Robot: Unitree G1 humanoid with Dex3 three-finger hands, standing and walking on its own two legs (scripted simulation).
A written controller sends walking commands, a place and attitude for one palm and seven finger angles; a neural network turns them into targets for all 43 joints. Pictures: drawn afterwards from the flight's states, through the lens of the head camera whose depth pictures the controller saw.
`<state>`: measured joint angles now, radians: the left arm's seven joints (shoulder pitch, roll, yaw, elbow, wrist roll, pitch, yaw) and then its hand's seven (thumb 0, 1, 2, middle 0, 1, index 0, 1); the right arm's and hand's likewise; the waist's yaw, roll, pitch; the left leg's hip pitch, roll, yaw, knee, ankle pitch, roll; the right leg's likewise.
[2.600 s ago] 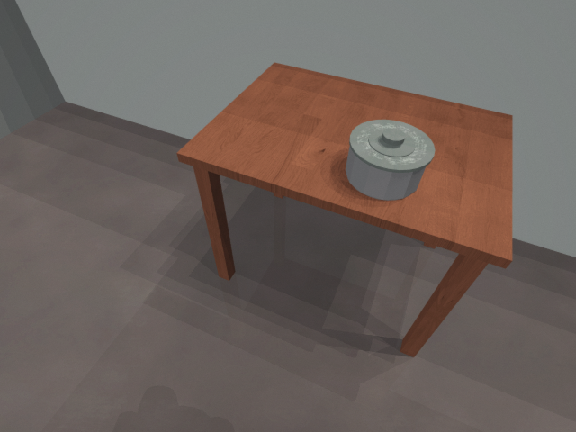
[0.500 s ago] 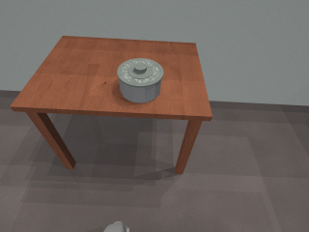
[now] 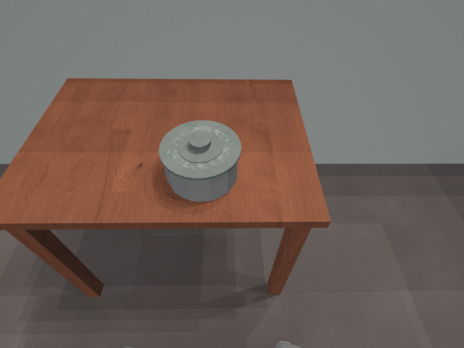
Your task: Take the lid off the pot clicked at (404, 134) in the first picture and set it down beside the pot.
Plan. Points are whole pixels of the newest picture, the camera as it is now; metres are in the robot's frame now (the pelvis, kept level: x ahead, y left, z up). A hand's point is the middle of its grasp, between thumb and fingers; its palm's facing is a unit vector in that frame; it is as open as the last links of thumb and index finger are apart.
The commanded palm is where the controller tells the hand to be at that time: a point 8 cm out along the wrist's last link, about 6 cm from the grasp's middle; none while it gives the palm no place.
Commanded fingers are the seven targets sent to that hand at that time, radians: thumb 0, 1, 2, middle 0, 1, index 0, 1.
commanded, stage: come to a stop and stand still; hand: left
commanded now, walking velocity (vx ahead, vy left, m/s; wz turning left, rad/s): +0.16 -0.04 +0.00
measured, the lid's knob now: (199, 141) +0.56 +0.09 +0.00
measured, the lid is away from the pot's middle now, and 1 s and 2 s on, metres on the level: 0.00 0.00 0.00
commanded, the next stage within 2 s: look again from close up in 1.34 s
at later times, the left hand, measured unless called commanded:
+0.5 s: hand out of the picture +0.11 +0.18 -0.17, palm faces +0.08 -0.97 -0.22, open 7.3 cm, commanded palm none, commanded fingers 0.00 0.90 0.90 -0.20 -0.30 -0.20 -0.30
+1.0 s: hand out of the picture +0.03 +0.13 -0.17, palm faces +0.08 -0.98 -0.19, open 7.3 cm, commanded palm none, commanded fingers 0.00 0.90 0.90 -0.20 -0.30 -0.20 -0.30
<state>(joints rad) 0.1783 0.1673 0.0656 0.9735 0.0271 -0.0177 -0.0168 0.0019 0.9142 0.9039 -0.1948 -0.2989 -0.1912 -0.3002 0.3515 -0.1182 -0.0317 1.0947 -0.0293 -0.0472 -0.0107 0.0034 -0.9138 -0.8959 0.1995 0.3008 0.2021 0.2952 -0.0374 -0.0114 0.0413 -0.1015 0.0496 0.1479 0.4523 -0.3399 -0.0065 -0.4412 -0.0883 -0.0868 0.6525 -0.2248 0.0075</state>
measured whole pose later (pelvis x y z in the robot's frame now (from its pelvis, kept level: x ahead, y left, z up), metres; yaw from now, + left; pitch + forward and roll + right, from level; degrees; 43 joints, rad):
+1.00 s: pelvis +0.02 -0.05 +0.00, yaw +1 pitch -2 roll +0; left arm 0.25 0.17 0.02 1.09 0.01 0.01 0.03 0.01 0.92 0.90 -0.20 -0.30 -0.20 -0.30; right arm 0.27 -0.15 -0.01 1.12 -0.02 0.02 -0.02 0.00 -0.91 -0.90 0.19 0.30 0.20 0.29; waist 0.01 -0.02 0.02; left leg -0.16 0.02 0.00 0.45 -0.26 -0.02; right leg -0.21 0.00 -0.05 0.46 -0.21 -0.02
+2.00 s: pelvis +0.04 -0.02 +0.00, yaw +0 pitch +0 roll +0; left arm 0.29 0.16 0.00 1.07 0.01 -0.02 0.04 0.00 0.92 0.90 -0.20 -0.30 -0.20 -0.30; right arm 0.31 -0.15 0.01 1.08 -0.01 -0.03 -0.03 0.01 -0.92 -0.90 0.20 0.30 0.20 0.29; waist -0.01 0.01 0.02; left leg -0.16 -0.01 0.04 0.49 -0.32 0.02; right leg -0.23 -0.04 -0.02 0.52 -0.28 0.02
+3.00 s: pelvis +0.02 -0.04 +0.00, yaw +0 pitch -2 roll +0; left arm 0.32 0.14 -0.01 1.09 0.01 -0.01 0.03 0.00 0.91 0.90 -0.20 -0.30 -0.20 -0.30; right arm 0.31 -0.11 0.00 1.14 -0.01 -0.02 -0.02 0.00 -0.91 -0.90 0.20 0.30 0.20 0.29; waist 0.00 -0.01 0.04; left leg -0.15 0.02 0.03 0.45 -0.27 -0.01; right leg -0.22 0.00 -0.03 0.47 -0.23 -0.02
